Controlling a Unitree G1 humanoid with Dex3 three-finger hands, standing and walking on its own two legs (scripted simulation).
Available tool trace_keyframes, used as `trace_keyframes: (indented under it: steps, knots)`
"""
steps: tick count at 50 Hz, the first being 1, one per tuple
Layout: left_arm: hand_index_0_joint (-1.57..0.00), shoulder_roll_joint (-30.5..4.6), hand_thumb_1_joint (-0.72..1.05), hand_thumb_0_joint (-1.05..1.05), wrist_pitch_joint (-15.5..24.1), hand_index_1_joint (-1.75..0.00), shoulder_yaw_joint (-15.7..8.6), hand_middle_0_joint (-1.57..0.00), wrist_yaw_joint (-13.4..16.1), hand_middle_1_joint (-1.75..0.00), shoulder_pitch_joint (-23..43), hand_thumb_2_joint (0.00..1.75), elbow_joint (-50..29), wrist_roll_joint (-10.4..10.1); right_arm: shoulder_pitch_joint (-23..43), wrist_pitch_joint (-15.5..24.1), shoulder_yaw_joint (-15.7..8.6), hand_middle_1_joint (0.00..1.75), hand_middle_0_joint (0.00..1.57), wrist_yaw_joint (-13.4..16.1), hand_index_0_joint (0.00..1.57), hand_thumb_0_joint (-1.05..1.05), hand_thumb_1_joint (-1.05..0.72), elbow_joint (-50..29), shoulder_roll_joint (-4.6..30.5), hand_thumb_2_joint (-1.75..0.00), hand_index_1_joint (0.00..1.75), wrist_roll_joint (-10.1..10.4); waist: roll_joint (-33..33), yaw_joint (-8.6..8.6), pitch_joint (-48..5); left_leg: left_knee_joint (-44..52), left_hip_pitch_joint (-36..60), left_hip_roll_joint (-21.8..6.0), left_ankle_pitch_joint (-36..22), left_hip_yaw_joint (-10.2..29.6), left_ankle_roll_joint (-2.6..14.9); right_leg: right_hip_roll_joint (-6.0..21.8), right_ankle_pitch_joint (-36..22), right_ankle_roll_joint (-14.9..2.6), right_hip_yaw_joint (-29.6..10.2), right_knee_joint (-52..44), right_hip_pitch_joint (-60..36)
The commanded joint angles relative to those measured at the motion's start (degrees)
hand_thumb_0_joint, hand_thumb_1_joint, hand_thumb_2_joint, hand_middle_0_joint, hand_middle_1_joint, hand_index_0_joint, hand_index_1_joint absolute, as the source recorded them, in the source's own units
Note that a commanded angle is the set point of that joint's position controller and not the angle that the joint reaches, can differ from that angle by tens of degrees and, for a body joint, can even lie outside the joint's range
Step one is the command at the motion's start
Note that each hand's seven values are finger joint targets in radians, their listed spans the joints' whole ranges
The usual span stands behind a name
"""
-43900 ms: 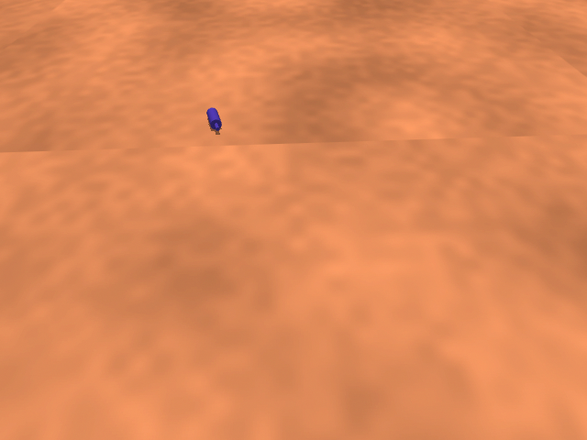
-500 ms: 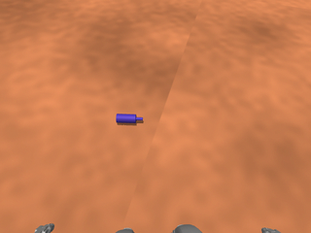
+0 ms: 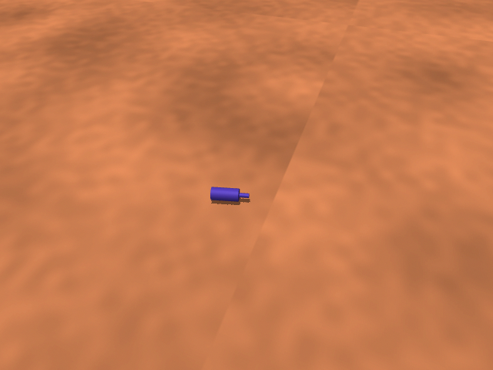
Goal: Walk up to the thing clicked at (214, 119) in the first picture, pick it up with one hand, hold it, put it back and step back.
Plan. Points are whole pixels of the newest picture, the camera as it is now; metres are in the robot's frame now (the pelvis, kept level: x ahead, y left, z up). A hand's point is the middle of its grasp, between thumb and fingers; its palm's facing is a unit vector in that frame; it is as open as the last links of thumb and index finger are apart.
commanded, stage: step back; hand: left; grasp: from above
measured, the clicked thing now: (230, 194) +1.09 +0.14 -0.72
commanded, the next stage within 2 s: stand in 0.76 s
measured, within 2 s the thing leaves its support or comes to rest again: neither
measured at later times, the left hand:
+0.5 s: hand out of the picture +0.12 +0.25 -0.14, palm faces +0.00 -0.93 -0.38, open 7.4 cm
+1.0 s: hand (117, 368) +0.17 +0.25 -0.13, palm faces -0.06 -0.94 -0.33, open 7.4 cm
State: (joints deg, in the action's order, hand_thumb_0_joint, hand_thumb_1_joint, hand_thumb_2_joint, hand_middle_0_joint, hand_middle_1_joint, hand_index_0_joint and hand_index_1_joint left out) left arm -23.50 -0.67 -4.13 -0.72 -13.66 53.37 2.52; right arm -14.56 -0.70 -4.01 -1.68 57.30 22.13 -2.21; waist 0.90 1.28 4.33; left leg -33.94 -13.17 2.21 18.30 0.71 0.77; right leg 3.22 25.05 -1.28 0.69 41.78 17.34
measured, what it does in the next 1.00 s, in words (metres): steps on the spot: right foot, then left foot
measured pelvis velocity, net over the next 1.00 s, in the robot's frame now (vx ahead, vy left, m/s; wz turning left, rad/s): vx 0.07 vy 0.01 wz -0.03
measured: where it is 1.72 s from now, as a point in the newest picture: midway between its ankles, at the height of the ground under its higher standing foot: outside the picture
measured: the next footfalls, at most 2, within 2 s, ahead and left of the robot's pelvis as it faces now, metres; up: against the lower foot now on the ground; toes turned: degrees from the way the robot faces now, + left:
right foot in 0.24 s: +0.10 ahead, -0.13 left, +0.00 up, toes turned -2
left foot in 0.50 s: +0.13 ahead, +0.13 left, +0.00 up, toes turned +0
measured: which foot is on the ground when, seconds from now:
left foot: down 0.00-0.26, up 0.28-0.48, down 0.50-1.00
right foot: up 0.00-0.22, down 0.24-1.00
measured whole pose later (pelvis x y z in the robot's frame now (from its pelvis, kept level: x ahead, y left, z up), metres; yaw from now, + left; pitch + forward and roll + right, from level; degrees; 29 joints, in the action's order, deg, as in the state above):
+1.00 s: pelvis +0.07 +0.01 +0.02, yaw -2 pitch -2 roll +0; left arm -20.3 1.3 0.2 -0.6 -3.7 63.7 0.4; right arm -1.2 1.1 -0.5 -0.8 63.9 19.0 -0.3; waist 0.5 0.2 3.9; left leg -21.9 -8.5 -1.0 10.9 -2.0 -0.2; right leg 2.0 12.3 1.9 -0.4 21.4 6.6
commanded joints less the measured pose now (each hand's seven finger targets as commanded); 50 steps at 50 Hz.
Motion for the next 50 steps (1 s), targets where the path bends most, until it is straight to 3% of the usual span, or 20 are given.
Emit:
trace_keyframes:
  steps: [1, 3, 7, 8, 11, 12, 13, 14, 17, 22, 24, 25, 26, 27, 28, 31, 35, 37, 40, 50]
  knots:
    - [-0.2, -11.97, 0.9, 0.0, 2.09, -0.3, -2.48, -0.2, 0.36, -0.3, 7.49, 0.9, -5.03, -1.01, 0.96, 3.55, -3.78, 0.3, 0.2, 1.48, 0.2, 0.0, -0.9, -5.12, 16.16, -0.9, 0.3, -0.09, -2.01, -2.52, 3.52, 22.28, 3.8, -19.17, 24.49, 29.27, 12.12, -0.68, 1.24, -0.23, -6.63, 13.63, 18.51]
    - [-0.2, -11.58, 0.9, 0.0, 2.61, -0.3, -2.23, -0.2, 0.0, -0.3, 3.88, 0.9, -3.44, -1.1, 1.5, 3.79, -3.27, 0.3, 0.2, 1.81, 0.2, 0.0, -0.9, -5.51, 15.39, -0.9, 0.3, 0.02, -6.28, -1.83, 0.4, 19.49, 4.86, -16.8, 14.42, 21.32, 10.3, -0.01, 0.17, 0.18, -4.15, 10.3, 15.2]
    - [-0.2, -10.53, 0.9, 0.0, 2.76, -0.3, -2.36, -0.2, -0.9, -0.3, 3.57, 0.9, -2.58, -1.03, 3.04, 3.14, -3.25, 0.3, 0.2, 1.32, 0.2, 0.0, -0.9, -6.3, 14.88, -0.9, 0.3, -0.52, -11.49, -2.51, 1.14, 18.59, -3.77, -13.97, 13.65, 13.97, 9.35, -1.98, -0.56, 0.86, -0.25, 0.52, 4.53]
    - [-0.2, -10.03, 0.9, 0.0, 2.83, -0.3, -2.46, -0.2, -0.69, -0.3, 2.56, 0.9, -2.01, -1.15, 4.2, 2.85, -3.21, 0.3, 0.2, 1.31, 0.2, 0.0, -0.9, -6.6, 15.05, -0.9, 0.3, -0.26, -12.56, -1.31, 1.09, 17.61, -6.9, -14.56, 14.29, 13.22, 8.88, -1.98, -2.64, 0.35, -0.04, -2.01, -0.34]
    - [-0.2, -9.85, 0.9, 0.0, 3.76, -0.3, -2.96, -0.2, 0.54, -0.3, -3.29, 0.9, 1.38, -0.84, 5.3, 1.42, -1.43, 0.3, 0.2, 1.3, 0.2, 0.0, -0.9, -6.85, 10.29, -0.9, 0.3, 0.29, -4.87, 2.38, -1.92, 2.79, -14.22, -8.87, 10.56, 6.39, 5.02, -4.34, -8.69, 0.48, 0.34, -15.55, -16.49]
    - [-0.2, -12.78, 0.9, 0.0, 4.3, -0.3, -3.84, -0.2, 1.17, -0.3, -4.48, 0.9, 1.32, -0.05, 3.19, 1.37, -0.27, 0.3, 0.2, 1.42, 0.2, 0.0, -0.9, -7.42, 6.62, -0.9, 0.3, 0.66, 4.76, 2.68, -2.29, -9.36, -19.82, -3.99, 11.36, 3.77, 2.79, 2.88, -1.2, -1.36, -13.75, -20.98, -19.48]
    - [-0.2, -17.99, 0.9, 0.0, 4.56, -0.3, -4.53, -0.2, 1.45, -0.3, -3.49, 0.9, 0.53, 0.03, 3.77, 1.13, -0.49, 0.3, 0.2, 1.93, 0.2, 0.0, -0.9, -7.65, 6.67, -0.9, 0.3, 0.48, 11.28, 3.17, -2.18, -18.1, -21.71, 0.45, 16.38, 2.84, 0.72, 16.36, 13.7, -8.08, -33.33, -29.55, -11.83]
    - [-0.2, -19.05, 0.9, 0.0, 4.64, -0.3, -4.71, -0.2, 1.31, -0.3, 0.91, 0.9, -1.23, -0.09, 3.13, 1.08, -2.06, 0.3, 0.2, 2.43, 0.2, 0.0, -0.9, -6.3, 11.33, -0.9, 0.3, 0.26, 6.39, 1.9, 1.11, -22.09, -17.52, -2.02, 16.88, 7.48, -0.02, 20.67, 15.46, -13.16, -37.3, -29.32, -3.53]
    - [-0.2, -14.58, 0.9, 0.0, 5.0, -0.3, -3.4, -0.2, 1.75, -0.3, 4.42, 0.9, -1.86, -0.95, 0.73, 1.49, -1.99, 0.3, 0.2, 2.09, 0.2, 0.0, -0.9, -3.84, 11.13, -0.9, 0.3, 0.8, 2.89, -0.39, 1.09, -19.94, -16.02, -4.72, 9.02, 7.86, 0.03, 13.75, 1.66, -9.85, -22.8, -24.8, -3.76]
    - [-0.2, -13.57, 0.9, 0.0, 4.6, -0.3, -2.36, -0.2, 1.54, -0.3, 7.33, 0.9, -2.05, -1.18, 0.4, 1.71, -1.56, 0.3, 0.2, 1.65, 0.2, 0.0, -0.9, -2.17, 9.19, -0.9, 0.3, 0.47, 8.22, -1.33, -3.62, -4.8, -3.46, -4.28, 5.74, -0.52, -0.67, 10.97, -20.33, -8.3, -11.54, -17.7, -0.37]
    - [-0.2, -12.29, 0.9, 0.0, 3.85, -0.3, -1.32, -0.2, 1.63, -0.3, 7.76, 0.9, -1.74, -1.85, 0.73, 1.97, -1.51, 0.3, 0.2, 1.96, 0.2, 0.0, -0.9, -0.96, 8.37, -0.9, 0.3, 0.39, 5.57, -2.23, -4.6, 5.58, 3.6, -2.68, -4.99, -2.43, -0.36, 7.79, -27.09, -5.37, -7.56, -11.75, 1.36]
    - [-0.2, -10.61, 0.9, 0.0, 3.57, -0.3, -0.48, -0.2, 1.69, -0.3, 7.3, 0.9, -1.8, -2.04, 1.11, 2.16, -1.77, 0.3, 0.2, 2.26, 0.2, 0.0, -0.9, -0.89, 9.6, -0.9, 0.3, 0.17, 3.27, -2.41, -5.64, 7.04, 5.96, -4.65, -12.27, 0.87, 0.53, 6.17, -29.05, -3.18, -6.37, -9.01, 2.39]
    - [-0.2, -8.51, 0.9, 0.0, 3.26, -0.3, 0.18, -0.2, 1.73, -0.3, 6.38, 0.9, -2.15, -2.45, 2.32, 2.48, -1.88, 0.3, 0.2, 2.59, 0.2, 0.0, -0.9, -1.57, 11.72, -0.9, 0.3, -0.14, -2.54, -1.33, -7.24, 9.56, 5.81, -11.54, -18.14, 9.4, 2.56, 2.98, -24.34, -0.93, -4.77, -5.72, 2.83]
    - [-0.2, -8.84, 0.9, 0.0, 2.84, -0.3, 0.09, -0.2, 1.87, -0.3, 5.71, 0.9, -1.22, -3.27, 7.66, 2.6, -1.78, 0.3, 0.2, 2.44, 0.2, 0.0, -0.9, -2.71, 14.39, -0.9, 0.3, 0.81, -6.05, 0.33, -8.1, 9.95, 0.59, -16.57, -16.72, 14.97, 7.07, -1.74, -11.39, 0.43, -1.46, -3.4, -0.67]
    - [-0.2, -9.61, 0.9, 0.0, 2.66, -0.3, -0.25, -0.2, 2.11, -0.3, 5.63, 0.9, 0.37, -2.9, 9.48, 2.5, -1.62, 0.3, 0.2, 2.22, 0.2, 0.0, -0.9, -2.41, 14.3, -0.9, 0.3, 1.09, -5.74, 0.69, -7.14, 9.41, -2.87, -17.51, -16.98, 14.1, 8.42, -1.68, -7.11, 0.46, -1.56, -5.15, -5.21]
    - [-0.2, -10.22, 0.9, 0.0, 3.38, -0.3, -0.13, -0.2, 1.95, -0.3, 6.13, 0.9, 1.89, -2.55, 10.9, 2.36, -0.22, 0.3, 0.2, 2.39, 0.2, 0.0, -0.9, -1.04, 11.39, -0.9, 0.3, 1.31, -5.49, 0.51, -8.13, 6.39, -1.73, -11.67, -20.82, 6.85, 3.11, 1.42, -21.05, -0.69, -4.7, -10.91, -8.75]
    - [-0.2, -11.01, 0.9, 0.0, 3.39, -0.3, -0.02, -0.2, 2.05, -0.3, 7.36, 0.9, 3.34, -2.7, 12.18, 2.05, 0.08, 0.3, 0.2, 2.38, 0.2, 0.0, -0.9, 0.69, 10.46, -0.9, 0.3, 1.68, -3.78, -0.22, -10.16, 6.05, 3.57, -10.12, -24.14, 4.02, 1.93, 3.33, -29.75, -1.06, -5.98, -12.76, -8.5]
    - [-0.2, -10.64, 0.9, 0.0, 3.31, -0.3, 0.16, -0.2, 2.12, -0.3, 8.37, 0.9, 3.87, -2.55, 12.96, 1.96, 0.13, 0.3, 0.2, 2.29, 0.2, 0.0, -0.9, 1.26, 10.15, -0.9, 0.3, 1.73, -2.77, -0.35, -10.57, 6.62, 4.61, -10.43, -25.14, 3.51, 2.07, 3.28, -30.1, -0.76, -5.56, -13.6, -9.13]
    - [-0.2, -8.25, 0.9, 0.0, 2.73, -0.3, 1.9, -0.2, 1.33, -0.3, 9.91, 0.9, 5.54, -2.57, 13.28, 2.66, 0.6, 0.3, 0.2, 1.97, 0.2, 0.0, -0.9, 2.33, 11.0, -0.9, 0.3, 1.9, -3.62, -1.09, -8.06, 13.27, 4.93, -11.22, -17.98, 5.69, 1.52, 2.58, -23.14, 0.18, -4.65, -18.43, -9.74]
    - [-0.2, -9.04, 0.9, 0.0, 3.41, -0.3, 2.07, -0.2, 1.18, -0.3, 11.98, 0.9, 8.11, -2.18, 14.81, 2.97, 0.73, 0.3, 0.2, 1.62, 0.2, 0.0, -0.9, 3.83, 9.5, -0.9, 0.3, 1.93, -1.37, -1.49, -8.31, 16.79, 8.7, -10.26, -20.01, 3.28, 0.33, 4.39, -25.29, 0.81, -4.94, -24.1, -12.67]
